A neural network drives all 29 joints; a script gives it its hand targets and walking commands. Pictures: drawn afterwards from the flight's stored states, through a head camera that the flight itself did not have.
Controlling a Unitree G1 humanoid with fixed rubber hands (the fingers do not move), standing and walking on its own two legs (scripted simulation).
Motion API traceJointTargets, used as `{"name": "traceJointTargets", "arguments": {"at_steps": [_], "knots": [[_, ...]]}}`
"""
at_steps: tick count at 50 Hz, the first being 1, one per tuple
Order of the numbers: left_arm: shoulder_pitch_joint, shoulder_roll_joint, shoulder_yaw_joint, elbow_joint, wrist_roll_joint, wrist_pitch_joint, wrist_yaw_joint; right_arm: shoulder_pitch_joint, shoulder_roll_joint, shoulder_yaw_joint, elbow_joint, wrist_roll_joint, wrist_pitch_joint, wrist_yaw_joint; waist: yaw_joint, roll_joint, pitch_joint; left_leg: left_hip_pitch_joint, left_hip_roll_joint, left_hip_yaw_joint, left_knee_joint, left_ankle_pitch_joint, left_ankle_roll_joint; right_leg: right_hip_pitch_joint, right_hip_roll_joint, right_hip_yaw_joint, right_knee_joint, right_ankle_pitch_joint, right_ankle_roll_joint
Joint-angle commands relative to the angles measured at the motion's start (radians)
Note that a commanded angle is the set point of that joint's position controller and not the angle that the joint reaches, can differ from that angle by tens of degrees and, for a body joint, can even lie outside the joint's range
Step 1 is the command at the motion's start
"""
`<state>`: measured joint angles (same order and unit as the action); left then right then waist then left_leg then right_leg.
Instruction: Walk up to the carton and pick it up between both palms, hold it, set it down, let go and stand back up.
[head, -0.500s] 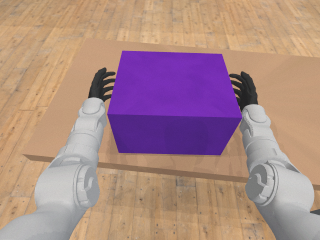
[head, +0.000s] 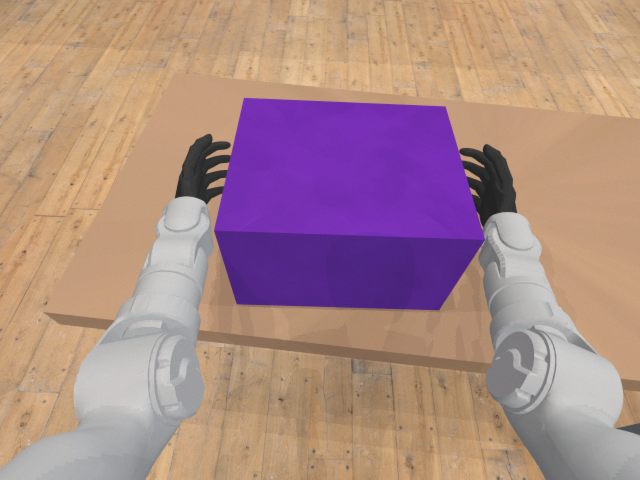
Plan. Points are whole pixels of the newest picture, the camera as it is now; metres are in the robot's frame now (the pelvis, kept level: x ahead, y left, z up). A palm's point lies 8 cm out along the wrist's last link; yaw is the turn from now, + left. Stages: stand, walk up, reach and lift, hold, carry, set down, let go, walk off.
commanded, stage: set down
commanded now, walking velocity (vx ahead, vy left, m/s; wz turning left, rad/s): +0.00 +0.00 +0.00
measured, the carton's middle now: (341, 204) +0.48 +0.02 +0.03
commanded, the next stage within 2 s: none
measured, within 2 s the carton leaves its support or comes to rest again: neither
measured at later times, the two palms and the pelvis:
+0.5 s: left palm (197, 202) +0.42 +0.21 +0.07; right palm (496, 213) +0.45 -0.18 +0.08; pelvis +0.00 +0.00 +0.00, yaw +1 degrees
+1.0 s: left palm (200, 205) +0.43 +0.21 +0.06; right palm (497, 212) +0.45 -0.18 +0.08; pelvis +0.00 -0.01 +0.00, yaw -1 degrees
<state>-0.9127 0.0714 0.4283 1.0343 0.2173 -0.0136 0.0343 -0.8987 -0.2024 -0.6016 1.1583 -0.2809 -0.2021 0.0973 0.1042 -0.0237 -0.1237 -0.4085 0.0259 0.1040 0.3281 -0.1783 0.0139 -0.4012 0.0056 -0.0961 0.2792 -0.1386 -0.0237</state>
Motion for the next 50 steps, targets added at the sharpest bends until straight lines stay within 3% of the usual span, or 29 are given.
{"name": "traceJointTargets", "arguments": {"at_steps": [1,5,9,12,16,20,21,23,27,36,37,41,44,50], "knots": [[-0.455,-0.260,-0.113,-0.104,0.015,-0.032,-0.050,-0.520,0.272,0.216,-0.066,-0.013,-0.036,0.112,0.004,-0.028,-0.483,0.272,0.018,-0.010,0.068,0.542,-0.020,0.200,0.002,-0.005,0.042,0.331,0.045],[-0.439,-0.239,-0.073,-0.102,0.038,-0.049,-0.056,-0.486,0.323,0.242,-0.082,-0.011,-0.019,0.092,0.000,-0.065,-0.480,0.090,-0.007,0.002,0.013,0.397,0.018,0.394,-0.030,0.035,0.091,0.458,0.071],[-0.419,-0.324,-0.063,-0.067,0.073,-0.067,-0.103,-0.457,0.472,0.266,-0.121,-0.056,-0.019,0.102,-0.007,-0.083,-0.489,-0.028,-0.019,0.005,-0.046,0.267,0.046,0.521,-0.060,0.054,0.127,0.541,0.095],[-0.415,-0.337,-0.064,-0.053,0.080,-0.073,-0.116,-0.429,0.481,0.262,-0.129,-0.067,-0.017,0.101,-0.016,-0.076,-0.477,-0.018,-0.018,0.003,-0.057,0.234,0.045,0.502,-0.061,0.050,0.122,0.493,0.095],[-0.409,-0.354,-0.061,-0.061,0.092,-0.066,-0.118,-0.415,0.493,0.240,-0.133,-0.084,-0.008,0.110,-0.016,-0.056,-0.454,0.066,-0.010,-0.004,-0.045,0.265,0.031,0.399,-0.042,0.030,0.094,0.392,0.078],[-0.407,-0.360,-0.079,-0.071,0.083,-0.061,-0.105,-0.405,0.468,0.221,-0.125,-0.082,-0.007,0.127,-0.019,-0.041,-0.454,0.198,0.005,-0.014,-0.004,0.373,0.014,0.260,-0.019,0.003,0.070,0.306,0.062],[-0.465,-0.379,-0.109,-0.077,0.074,-0.058,-0.091,-0.430,0.435,0.148,-0.105,-0.105,-0.010,0.135,-0.057,0.035,-0.480,0.275,0.015,-0.033,0.002,0.386,-0.011,0.168,-0.020,-0.020,0.046,0.225,0.054],[-0.435,-0.389,-0.101,-0.091,0.088,-0.045,-0.080,-0.414,0.425,0.136,-0.092,-0.123,-0.007,0.140,-0.050,0.041,-0.461,0.383,0.019,-0.041,0.044,0.477,-0.019,0.074,-0.007,-0.032,0.015,0.156,0.043],[-0.403,-0.392,-0.087,-0.085,0.095,-0.035,-0.089,-0.403,0.429,0.134,-0.085,-0.137,-0.003,0.142,-0.045,0.020,-0.423,0.405,0.023,-0.043,0.061,0.550,-0.010,0.045,-0.005,-0.032,0.011,0.167,0.049],[-0.362,-0.388,-0.076,-0.082,0.098,-0.032,-0.107,-0.367,0.449,0.149,-0.089,-0.139,0.007,0.142,-0.045,0.006,-0.376,0.359,0.016,-0.037,0.054,0.525,0.010,0.070,-0.014,-0.019,0.030,0.202,0.061],[-0.325,-0.320,-0.040,-0.067,0.096,-0.030,-0.103,-0.347,0.401,0.171,-0.106,-0.118,0.016,0.137,-0.019,-0.039,-0.350,0.339,0.012,-0.027,0.060,0.509,0.015,0.098,-0.012,-0.008,0.023,0.219,0.058],[-0.326,-0.143,-0.026,-0.078,0.058,-0.049,-0.065,-0.334,0.265,0.217,-0.138,-0.036,0.038,0.086,-0.013,-0.067,-0.376,0.149,-0.011,-0.008,0.018,0.392,0.033,0.280,-0.024,0.036,0.069,0.328,0.076],[-0.352,-0.014,-0.094,-0.061,-0.012,-0.083,-0.017,-0.336,0.129,0.262,-0.104,0.046,0.038,0.047,-0.014,-0.038,-0.474,0.103,-0.011,-0.006,0.025,0.379,0.023,0.289,-0.023,0.057,0.086,0.338,0.070],[-0.452,0.176,-0.281,0.091,-0.253,-0.145,0.067,-0.445,-0.090,0.481,0.022,0.351,0.038,-0.019,0.003,0.036,-0.633,0.076,0.014,-0.034,0.119,0.449,-0.020,0.141,0.003,0.077,0.115,0.302,0.032]]}}
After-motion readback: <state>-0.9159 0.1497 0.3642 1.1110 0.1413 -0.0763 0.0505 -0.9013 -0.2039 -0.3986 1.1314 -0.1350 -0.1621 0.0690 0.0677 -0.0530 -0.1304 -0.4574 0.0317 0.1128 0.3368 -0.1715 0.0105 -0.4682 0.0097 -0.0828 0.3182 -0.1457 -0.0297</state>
